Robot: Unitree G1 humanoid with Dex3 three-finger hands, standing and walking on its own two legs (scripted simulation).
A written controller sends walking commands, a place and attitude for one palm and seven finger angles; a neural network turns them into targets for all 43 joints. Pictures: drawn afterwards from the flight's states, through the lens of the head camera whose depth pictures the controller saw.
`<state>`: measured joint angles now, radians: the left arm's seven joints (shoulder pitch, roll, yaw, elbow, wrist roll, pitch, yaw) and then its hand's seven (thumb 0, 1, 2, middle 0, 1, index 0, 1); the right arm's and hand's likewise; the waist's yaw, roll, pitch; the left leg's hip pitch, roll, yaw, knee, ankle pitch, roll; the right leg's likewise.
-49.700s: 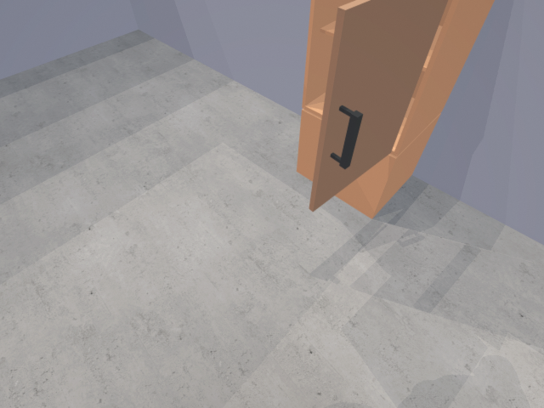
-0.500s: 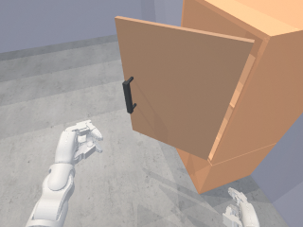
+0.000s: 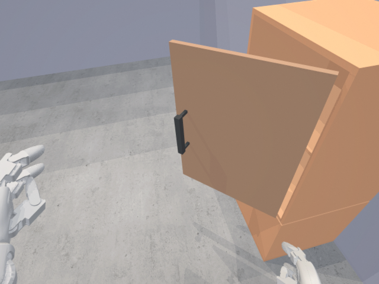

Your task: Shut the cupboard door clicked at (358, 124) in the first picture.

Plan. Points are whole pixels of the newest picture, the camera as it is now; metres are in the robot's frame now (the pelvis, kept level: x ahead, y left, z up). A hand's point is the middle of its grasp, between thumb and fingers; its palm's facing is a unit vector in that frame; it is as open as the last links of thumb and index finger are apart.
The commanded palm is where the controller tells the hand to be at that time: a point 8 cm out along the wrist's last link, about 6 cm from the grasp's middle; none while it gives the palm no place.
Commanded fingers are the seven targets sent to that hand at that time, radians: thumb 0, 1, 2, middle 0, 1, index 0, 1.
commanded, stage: draw the hand back to the body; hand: left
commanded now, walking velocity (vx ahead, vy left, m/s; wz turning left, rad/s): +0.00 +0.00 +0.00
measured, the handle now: (183, 132) +0.62 +0.11 -0.06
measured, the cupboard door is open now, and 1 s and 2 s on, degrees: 44 44 44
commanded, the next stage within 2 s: step back with the hand held close in 0.36 s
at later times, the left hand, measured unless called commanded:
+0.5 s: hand (46, 204) +0.18 +0.26 +0.16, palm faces +0.46 -0.78 -0.42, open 7.4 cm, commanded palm +0.13 +0.29 +0.17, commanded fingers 0.00 0.90 0.90 -0.20 -0.30 -0.20 -0.30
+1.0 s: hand (17, 219) +0.16 +0.29 +0.16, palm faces +0.40 -0.76 -0.51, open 7.4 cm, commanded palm +0.10 +0.32 +0.17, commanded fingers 0.00 0.90 0.90 -0.20 -0.30 -0.20 -0.30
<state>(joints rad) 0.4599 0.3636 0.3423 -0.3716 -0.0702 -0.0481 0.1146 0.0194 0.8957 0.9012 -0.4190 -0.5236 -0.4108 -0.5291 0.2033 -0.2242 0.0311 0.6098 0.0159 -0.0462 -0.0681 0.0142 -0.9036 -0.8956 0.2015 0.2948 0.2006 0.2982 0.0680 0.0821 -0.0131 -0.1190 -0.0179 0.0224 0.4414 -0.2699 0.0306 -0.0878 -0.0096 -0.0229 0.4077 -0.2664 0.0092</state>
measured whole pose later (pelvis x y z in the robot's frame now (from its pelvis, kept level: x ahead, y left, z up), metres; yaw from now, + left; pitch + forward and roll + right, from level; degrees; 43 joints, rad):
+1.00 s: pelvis -0.05 +0.02 -0.01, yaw -2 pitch +1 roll -1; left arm 0.53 0.45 0.45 -0.45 -0.06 -0.17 0.14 0.02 0.89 0.90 -0.22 -0.30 -0.21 -0.30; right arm 0.18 -0.23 0.00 0.54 0.02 0.01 -0.09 0.01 -0.90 -0.90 0.20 0.29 0.20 0.30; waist 0.00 0.03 -0.01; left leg -0.34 -0.02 0.06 0.58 -0.25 0.07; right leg -0.32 -0.02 0.01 0.54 -0.24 0.04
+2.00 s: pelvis -0.24 -0.01 -0.03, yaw -2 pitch -1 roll -3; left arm 0.42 0.49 0.45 -0.54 -0.08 -0.26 0.11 0.02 0.89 0.90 -0.22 -0.30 -0.21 -0.30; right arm 0.11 -0.15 0.01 0.62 0.00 -0.10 -0.06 0.01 -0.90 -0.89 0.21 0.30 0.20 0.30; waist -0.01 0.00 0.00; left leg -0.54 0.11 0.10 0.43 0.10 0.03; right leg -0.15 0.07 -0.02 0.64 -0.51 0.00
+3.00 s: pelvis -0.31 +0.03 -0.03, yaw +0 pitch -1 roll +1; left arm 0.25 0.21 -0.02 0.56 0.02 0.07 0.00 0.01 0.91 0.90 -0.20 -0.30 -0.19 -0.30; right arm 0.15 -0.26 0.01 0.73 -0.03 0.00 0.00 0.01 -0.91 -0.90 0.20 0.29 0.20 0.30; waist -0.05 0.01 0.05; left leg -0.41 0.00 0.07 0.66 -0.24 0.02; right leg -0.32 -0.02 -0.01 0.73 -0.36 -0.01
